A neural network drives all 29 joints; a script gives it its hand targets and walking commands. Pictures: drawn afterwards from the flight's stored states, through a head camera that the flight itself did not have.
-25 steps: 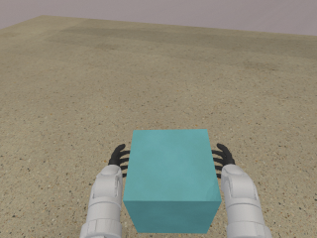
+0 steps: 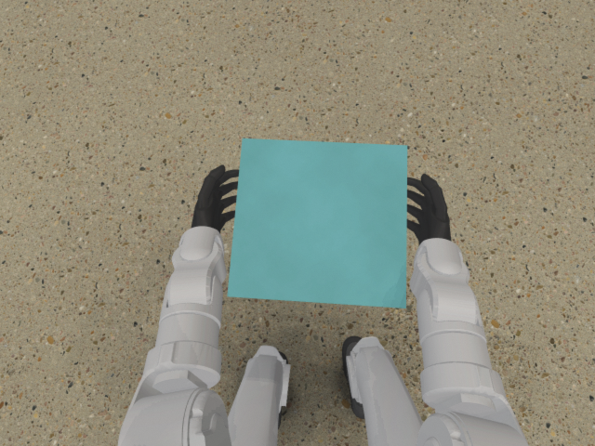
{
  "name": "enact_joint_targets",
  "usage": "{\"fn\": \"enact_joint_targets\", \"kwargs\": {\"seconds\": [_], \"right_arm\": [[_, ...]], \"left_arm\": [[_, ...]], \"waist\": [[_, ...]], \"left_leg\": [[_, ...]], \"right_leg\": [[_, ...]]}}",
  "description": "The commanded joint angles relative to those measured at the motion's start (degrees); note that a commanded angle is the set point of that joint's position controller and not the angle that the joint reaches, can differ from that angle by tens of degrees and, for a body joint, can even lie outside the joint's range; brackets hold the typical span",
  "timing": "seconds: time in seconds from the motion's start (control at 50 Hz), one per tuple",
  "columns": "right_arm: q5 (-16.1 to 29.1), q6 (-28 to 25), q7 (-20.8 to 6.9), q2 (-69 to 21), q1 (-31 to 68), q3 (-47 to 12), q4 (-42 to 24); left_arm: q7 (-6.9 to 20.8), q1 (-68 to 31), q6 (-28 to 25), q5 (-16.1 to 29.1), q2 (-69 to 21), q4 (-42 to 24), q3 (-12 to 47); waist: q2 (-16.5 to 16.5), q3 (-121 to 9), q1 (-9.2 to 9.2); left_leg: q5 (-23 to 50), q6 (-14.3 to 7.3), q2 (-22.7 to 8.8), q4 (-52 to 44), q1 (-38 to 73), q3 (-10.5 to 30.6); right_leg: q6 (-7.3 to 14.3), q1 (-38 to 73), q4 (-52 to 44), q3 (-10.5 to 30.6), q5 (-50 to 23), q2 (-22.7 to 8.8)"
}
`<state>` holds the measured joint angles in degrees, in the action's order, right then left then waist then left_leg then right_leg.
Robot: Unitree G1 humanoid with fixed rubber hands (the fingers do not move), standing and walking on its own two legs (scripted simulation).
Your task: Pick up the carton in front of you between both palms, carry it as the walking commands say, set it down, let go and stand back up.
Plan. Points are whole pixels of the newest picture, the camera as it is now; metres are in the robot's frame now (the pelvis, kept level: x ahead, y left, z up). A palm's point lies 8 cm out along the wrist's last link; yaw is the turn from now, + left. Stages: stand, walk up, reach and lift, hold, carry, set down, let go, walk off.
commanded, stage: set down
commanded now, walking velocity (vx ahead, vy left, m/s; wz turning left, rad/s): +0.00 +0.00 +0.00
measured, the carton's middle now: (318, 233) +0.41 -0.01 -0.16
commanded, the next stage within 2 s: none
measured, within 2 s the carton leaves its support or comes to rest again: rests again in 1.74 s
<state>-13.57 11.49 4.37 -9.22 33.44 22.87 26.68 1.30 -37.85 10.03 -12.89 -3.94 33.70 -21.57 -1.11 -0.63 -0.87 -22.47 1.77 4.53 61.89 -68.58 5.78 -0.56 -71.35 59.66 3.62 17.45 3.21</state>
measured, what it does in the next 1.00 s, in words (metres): lowers itself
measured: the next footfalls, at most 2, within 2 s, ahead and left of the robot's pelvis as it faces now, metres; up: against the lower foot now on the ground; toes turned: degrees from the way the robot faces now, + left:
none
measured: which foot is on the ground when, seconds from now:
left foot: down 0.00-1.00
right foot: down 0.00-1.00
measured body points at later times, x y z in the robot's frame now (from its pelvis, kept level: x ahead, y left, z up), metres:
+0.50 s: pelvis -0.01 +0.01 -0.12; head +0.25 +0.00 +0.24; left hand +0.46 +0.12 -0.23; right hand +0.44 -0.18 -0.23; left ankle +0.05 +0.13 -0.64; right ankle +0.08 -0.12 -0.64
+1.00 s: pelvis -0.04 +0.00 -0.24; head +0.29 -0.02 +0.06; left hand +0.50 +0.10 -0.38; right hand +0.47 -0.20 -0.38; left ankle +0.05 +0.13 -0.64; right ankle +0.08 -0.12 -0.64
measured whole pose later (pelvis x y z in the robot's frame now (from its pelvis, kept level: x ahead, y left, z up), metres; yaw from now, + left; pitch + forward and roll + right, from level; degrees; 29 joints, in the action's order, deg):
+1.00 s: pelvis -0.04 +0.00 -0.24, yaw +3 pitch +45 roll +3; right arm -8.6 15.0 3.9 6.9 68.0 25.2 44.2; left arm -6.9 -71.4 12.9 -7.3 4.3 49.1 -21.8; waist -2.6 2.6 -4.2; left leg -33.4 4.8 10.2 111.7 -124.0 3.5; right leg -3.4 -127.7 109.8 5.0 27.2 6.4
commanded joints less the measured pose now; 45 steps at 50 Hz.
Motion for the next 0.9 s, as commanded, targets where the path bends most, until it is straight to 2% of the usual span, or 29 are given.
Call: {"fn": "enact_joint_targets", "kwargs": {"seconds": [0.0, 0.06, 0.12, 0.2, 0.3, 0.44, 0.54, 0.88], "right_arm": [[7.07, -1.91, -11.18, -50.83, 34.86, -38.16, -0.78], [6.50, 0.53, -12.86, -50.04, 35.58, -35.66, 2.72], [5.64, 2.25, -14.02, -48.81, 36.63, -32.04, 6.66], [4.71, 2.43, -14.64, -46.88, 38.68, -27.78, 10.28], [4.94, 0.83, -14.52, -44.35, 42.09, -25.36, 12.18], [7.71, -0.08, -13.69, -42.03, 48.05, -26.22, 11.36], [9.38, 0.68, -13.26, -40.60, 53.00, -27.09, 10.40], [10.42, 2.15, -13.27, -35.07, 67.51, -23.59, 14.87]], "left_arm": [[9.64, -30.80, -1.18, 7.10, -54.20, -1.22, 34.54], [9.47, -31.13, 1.39, 6.21, -55.68, 2.05, 32.58], [9.15, -31.62, 3.17, 5.16, -55.76, 5.44, 29.30], [8.14, -33.91, 3.25, 4.45, -55.07, 8.00, 26.20], [6.12, -38.60, 1.39, 4.80, -53.51, 8.40, 25.51], [3.14, -45.84, 0.05, 6.94, -51.29, 6.90, 27.48], [2.12, -51.09, 0.55, 8.61, -49.87, 6.31, 28.44], [2.49, -65.74, 1.50, 9.72, -43.39, 12.78, 22.65]], "waist": [[0.20, -64.18, -0.71], [0.00, -58.28, -1.06], [-0.03, -53.79, -1.31], [-0.03, -52.71, -2.21], [-0.96, -56.14, -3.23], [-1.72, -63.88, -3.78], [-1.21, -67.09, -4.20], [0.74, -62.94, -5.24]], "left_leg": [[17.96, -0.05, 5.16, -1.01, 10.47, -4.27], [12.33, -0.06, 5.15, 0.82, 6.69, -4.28], [8.93, -0.01, 5.19, 2.67, 2.69, -4.27], [9.04, 0.29, 5.50, 6.18, -1.72, -4.16], [10.66, 0.93, 6.10, 11.46, -6.20, -4.63], [10.07, 1.47, 6.95, 19.03, -10.40, -6.08], [7.54, 1.35, 7.49, 24.09, -13.90, -7.23], [0.22, 0.29, 7.72, 38.13, -31.01, -9.97]], "right_leg": [[-1.82, 36.91, 4.35, -1.88, -22.62, 4.83], [-1.66, 26.01, 6.02, -3.31, -14.38, 5.21], [-1.54, 18.16, 7.92, -4.13, -9.69, 5.29], [-1.38, 10.81, 11.30, -4.65, -9.25, 5.35], [-1.50, 4.48, 16.53, -4.96, -10.91, 5.58], [-2.24, -0.62, 23.93, -5.82, -10.99, 5.91], [-2.66, -2.53, 28.41, -6.56, -9.56, 5.79], [-2.89, -9.54, 40.19, -7.25, -5.90, 4.63]]}}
